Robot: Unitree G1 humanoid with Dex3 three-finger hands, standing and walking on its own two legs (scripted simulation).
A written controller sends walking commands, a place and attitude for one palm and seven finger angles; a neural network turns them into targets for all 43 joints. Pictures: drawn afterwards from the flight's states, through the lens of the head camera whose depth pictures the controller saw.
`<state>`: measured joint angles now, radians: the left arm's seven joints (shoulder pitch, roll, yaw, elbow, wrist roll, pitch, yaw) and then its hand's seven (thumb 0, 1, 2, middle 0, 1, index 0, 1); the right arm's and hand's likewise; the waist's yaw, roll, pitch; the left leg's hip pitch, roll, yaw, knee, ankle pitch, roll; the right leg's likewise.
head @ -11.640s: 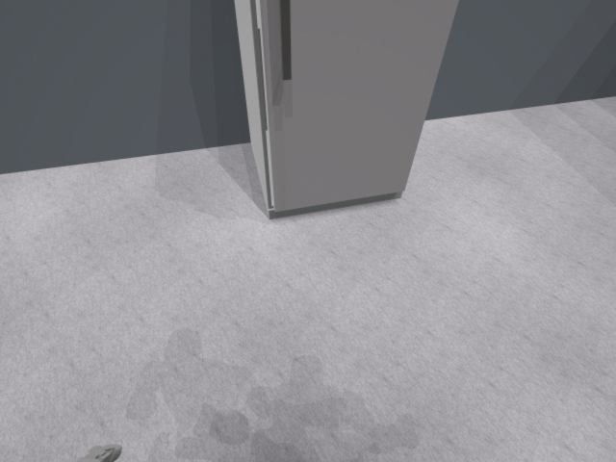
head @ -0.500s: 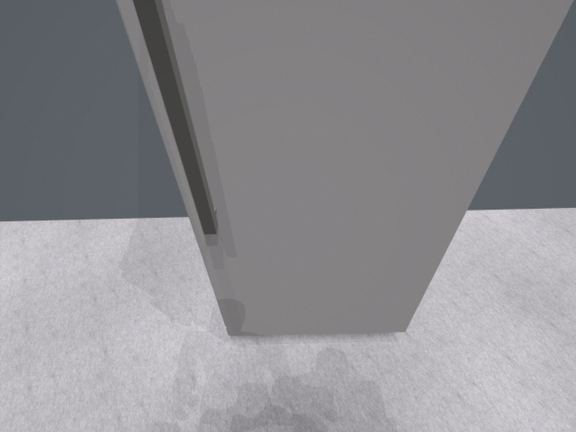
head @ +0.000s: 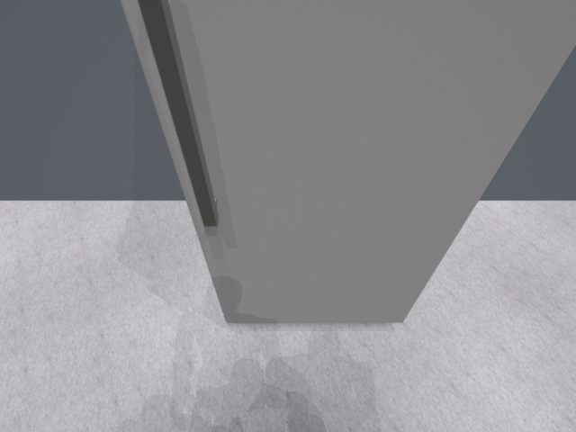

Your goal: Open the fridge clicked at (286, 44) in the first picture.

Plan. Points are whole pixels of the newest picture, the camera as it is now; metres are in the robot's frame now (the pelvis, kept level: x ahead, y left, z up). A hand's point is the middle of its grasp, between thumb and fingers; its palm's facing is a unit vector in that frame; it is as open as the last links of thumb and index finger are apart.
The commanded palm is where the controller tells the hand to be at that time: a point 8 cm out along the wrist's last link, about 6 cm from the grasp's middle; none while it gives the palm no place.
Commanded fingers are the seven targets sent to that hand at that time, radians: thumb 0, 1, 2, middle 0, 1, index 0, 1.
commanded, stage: come to a stop and stand still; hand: left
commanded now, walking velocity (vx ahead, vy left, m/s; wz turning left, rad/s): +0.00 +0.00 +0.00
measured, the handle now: (187, 111) +0.52 +0.18 +0.17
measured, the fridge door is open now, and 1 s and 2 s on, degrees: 0 0 0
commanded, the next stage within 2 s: look again from close up in 0.46 s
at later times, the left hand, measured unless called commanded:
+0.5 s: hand out of the picture +0.05 +0.18 -0.17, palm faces +0.00 -0.98 -0.22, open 7.3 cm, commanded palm none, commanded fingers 0.00 0.90 0.90 -0.20 -0.30 -0.20 -0.30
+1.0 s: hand out of the picture +0.05 +0.18 -0.17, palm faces +0.00 -0.97 -0.23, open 7.3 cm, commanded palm none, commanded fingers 0.00 0.90 0.90 -0.20 -0.30 -0.20 -0.30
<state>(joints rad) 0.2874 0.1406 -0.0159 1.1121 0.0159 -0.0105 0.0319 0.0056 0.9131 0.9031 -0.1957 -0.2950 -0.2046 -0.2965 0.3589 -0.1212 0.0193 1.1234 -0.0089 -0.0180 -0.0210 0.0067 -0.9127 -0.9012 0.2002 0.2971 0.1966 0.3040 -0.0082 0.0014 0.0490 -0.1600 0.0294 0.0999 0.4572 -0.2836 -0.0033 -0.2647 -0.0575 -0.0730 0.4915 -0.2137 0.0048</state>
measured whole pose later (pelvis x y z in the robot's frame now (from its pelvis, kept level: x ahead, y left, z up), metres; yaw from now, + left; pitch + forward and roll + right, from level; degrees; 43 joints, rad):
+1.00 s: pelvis +0.02 -0.01 +0.00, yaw +0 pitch -1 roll +0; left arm 0.22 0.20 0.00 1.10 0.02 -0.02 0.02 0.00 0.91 0.90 -0.20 -0.29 -0.20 -0.30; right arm 0.25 -0.18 0.01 1.13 -0.01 -0.02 -0.03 0.01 -0.91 -0.90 0.20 0.30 0.20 0.30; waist 0.00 0.00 0.05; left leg -0.10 0.05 0.10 0.41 -0.29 -0.02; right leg -0.21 -0.04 -0.08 0.46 -0.23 -0.01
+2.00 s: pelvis -0.02 -0.01 -0.07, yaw +4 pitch +10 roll -2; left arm 0.40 0.23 0.19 -0.03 -0.27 -0.45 -0.31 0.01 0.42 0.70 -0.23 -0.60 -0.24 -0.60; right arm 0.17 -0.24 0.01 0.53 0.03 -0.27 -0.05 0.01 -0.91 -0.90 0.20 0.30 0.20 0.30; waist 0.05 0.00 -0.07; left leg -0.72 0.06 -0.02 1.07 -0.53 -0.02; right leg -0.74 -0.07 -0.15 1.01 -0.43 -0.02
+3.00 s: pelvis +0.01 +0.01 -0.01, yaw +3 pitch +1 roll -1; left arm -0.02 0.42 0.44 0.19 -0.35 -0.03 -0.44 -0.01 -0.49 0.31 -0.30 -1.19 -0.31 -1.19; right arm 0.25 -0.26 0.08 0.61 0.06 -0.26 -0.11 0.02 -0.91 -0.90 0.21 0.30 0.20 0.31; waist 0.04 0.05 -0.02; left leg -0.26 0.04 0.04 0.62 -0.37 0.00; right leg -0.31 -0.06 -0.12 0.57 -0.27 0.01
